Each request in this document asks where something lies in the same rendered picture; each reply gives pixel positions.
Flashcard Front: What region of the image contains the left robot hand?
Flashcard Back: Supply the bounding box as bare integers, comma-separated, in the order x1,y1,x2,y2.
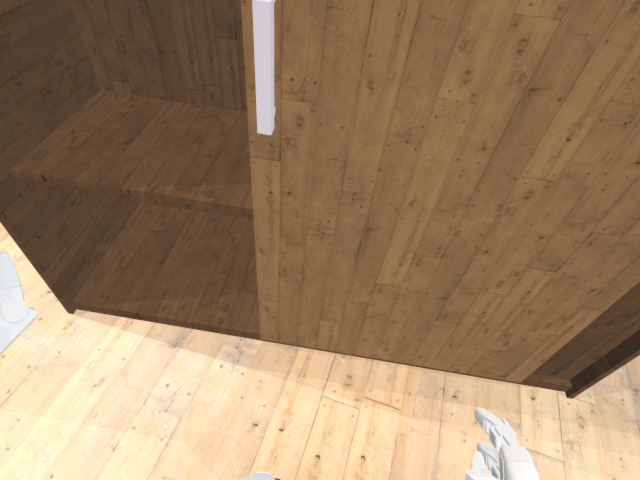
0,251,37,354

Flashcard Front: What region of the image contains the wardrobe door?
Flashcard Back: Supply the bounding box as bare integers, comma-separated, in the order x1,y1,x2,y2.
532,282,640,379
241,0,640,383

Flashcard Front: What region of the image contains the handle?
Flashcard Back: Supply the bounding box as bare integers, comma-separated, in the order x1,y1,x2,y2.
252,0,275,135

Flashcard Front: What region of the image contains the right robot hand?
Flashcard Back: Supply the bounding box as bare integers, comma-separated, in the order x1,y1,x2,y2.
465,407,540,480

